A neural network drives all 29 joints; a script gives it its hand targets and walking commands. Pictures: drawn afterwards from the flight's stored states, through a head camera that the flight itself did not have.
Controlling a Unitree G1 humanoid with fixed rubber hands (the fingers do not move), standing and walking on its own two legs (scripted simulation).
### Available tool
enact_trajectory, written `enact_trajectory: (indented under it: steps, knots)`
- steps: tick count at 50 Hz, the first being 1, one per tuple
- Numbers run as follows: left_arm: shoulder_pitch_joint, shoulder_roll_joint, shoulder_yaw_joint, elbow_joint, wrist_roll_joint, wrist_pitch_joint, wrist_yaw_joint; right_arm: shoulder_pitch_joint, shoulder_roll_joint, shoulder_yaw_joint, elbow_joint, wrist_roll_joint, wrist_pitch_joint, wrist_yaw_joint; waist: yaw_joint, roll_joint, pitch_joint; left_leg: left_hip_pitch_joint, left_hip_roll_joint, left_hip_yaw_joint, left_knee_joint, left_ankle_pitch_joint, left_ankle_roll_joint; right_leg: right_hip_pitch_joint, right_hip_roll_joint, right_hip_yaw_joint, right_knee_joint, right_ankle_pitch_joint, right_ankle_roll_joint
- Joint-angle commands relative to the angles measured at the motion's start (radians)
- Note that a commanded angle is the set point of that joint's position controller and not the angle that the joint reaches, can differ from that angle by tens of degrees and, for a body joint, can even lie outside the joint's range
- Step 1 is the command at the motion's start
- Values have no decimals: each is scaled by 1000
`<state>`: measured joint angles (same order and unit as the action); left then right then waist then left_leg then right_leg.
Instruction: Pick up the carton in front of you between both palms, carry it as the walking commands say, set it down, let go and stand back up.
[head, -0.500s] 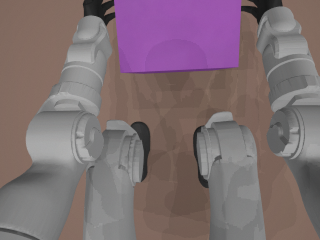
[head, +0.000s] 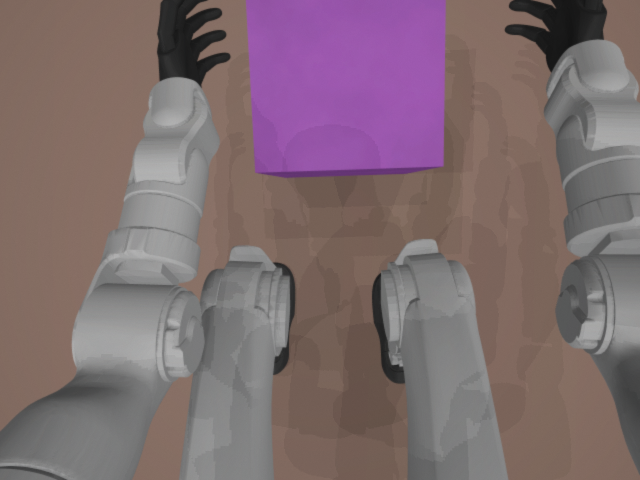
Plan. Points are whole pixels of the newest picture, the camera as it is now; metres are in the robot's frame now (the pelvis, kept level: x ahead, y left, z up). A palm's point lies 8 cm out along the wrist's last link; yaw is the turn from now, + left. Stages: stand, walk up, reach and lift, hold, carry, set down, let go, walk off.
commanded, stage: set down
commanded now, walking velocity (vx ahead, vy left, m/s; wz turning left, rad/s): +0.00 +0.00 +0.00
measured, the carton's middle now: (344, 100) +0.51 -0.03 -0.29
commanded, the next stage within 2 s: let go in 0.74 s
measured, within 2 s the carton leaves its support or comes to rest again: neither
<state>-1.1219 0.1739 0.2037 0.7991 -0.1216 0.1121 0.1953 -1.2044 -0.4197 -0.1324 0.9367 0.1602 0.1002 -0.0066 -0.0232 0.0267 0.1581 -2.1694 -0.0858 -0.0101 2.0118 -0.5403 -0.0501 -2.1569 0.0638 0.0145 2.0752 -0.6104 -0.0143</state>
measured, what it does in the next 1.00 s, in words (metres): rises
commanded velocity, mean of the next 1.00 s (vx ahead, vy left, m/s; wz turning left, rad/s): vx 0.00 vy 0.00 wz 0.00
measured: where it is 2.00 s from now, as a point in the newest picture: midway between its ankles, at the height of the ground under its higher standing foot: (334, 340)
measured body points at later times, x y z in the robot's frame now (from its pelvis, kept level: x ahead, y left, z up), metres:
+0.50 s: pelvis +0.02 +0.00 +0.13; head +0.33 -0.03 +0.45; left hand +0.53 +0.14 +0.01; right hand +0.53 -0.26 +0.02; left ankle +0.12 +0.12 -0.38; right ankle +0.09 -0.11 -0.38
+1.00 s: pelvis +0.06 +0.00 +0.26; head +0.33 -0.03 +0.63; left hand +0.48 +0.16 +0.14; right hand +0.48 -0.27 +0.14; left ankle +0.12 +0.12 -0.38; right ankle +0.09 -0.11 -0.38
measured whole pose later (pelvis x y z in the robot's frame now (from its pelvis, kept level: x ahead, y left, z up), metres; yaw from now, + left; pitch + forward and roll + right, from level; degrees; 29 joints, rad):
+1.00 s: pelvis +0.06 +0.00 +0.26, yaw -2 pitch +40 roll +1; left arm -0.61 0.09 0.21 0.61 0.09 0.11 0.08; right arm -0.70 -0.28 -0.27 0.76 -0.07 0.08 0.08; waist 0.00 0.01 -0.09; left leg -1.36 -0.04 -0.05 0.98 -0.32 -0.03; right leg -1.35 0.07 0.05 1.01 -0.36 -0.02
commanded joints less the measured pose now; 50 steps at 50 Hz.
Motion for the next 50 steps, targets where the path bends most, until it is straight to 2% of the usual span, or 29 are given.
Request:
enact_trajectory:
  steps: [1,8,15,21,27,38,42,45,50]
  knots:
    - [-209,86,39,-107,35,-7,-3,-223,-125,-42,-85,-17,-11,16,-7,-69,-1082,513,-12,99,-184,207,15,586,-19,-22,-301,318,31]
    - [-156,42,53,-82,58,2,-12,-182,-120,-68,-57,-45,-12,46,-5,-70,-1109,596,-13,89,-302,228,5,597,-14,-32,-411,322,35]
    - [-121,32,41,-197,65,27,-10,-148,-154,-112,-146,-75,6,68,-24,-65,-1254,756,-18,85,-419,288,-2,725,-1,-51,-524,399,36]
    - [-74,21,38,-258,73,50,-14,-115,-143,-124,-190,-80,26,93,-13,-69,-1270,828,-16,85,-533,312,-3,834,4,-52,-632,444,39]
    - [-9,1,55,-247,95,45,-31,-65,-113,-141,-172,-103,22,111,-2,-78,-1221,881,-9,78,-657,342,-5,922,2,-40,-752,484,43]
    - [77,-27,77,-207,140,5,-67,16,-67,-185,-130,-168,-20,124,-3,-73,-1126,1019,7,52,-880,419,-12,1075,-8,-16,-967,563,40]
    - [185,-23,70,-207,180,-2,-82,128,-43,-187,-147,-210,-23,115,-2,-79,-1166,1098,9,53,-952,457,-8,1213,-9,-12,-1037,623,45]
    - [316,-10,47,-234,213,-7,-100,266,-16,-176,-201,-236,-22,99,0,-81,-1187,1165,10,55,-1010,488,0,1346,-10,-3,-1093,689,48]
    - [502,16,-7,-328,219,-35,-134,473,19,-141,-333,-219,-47,81,6,-67,-1114,1290,23,38,-1109,548,14,1490,-16,19,-1182,777,41]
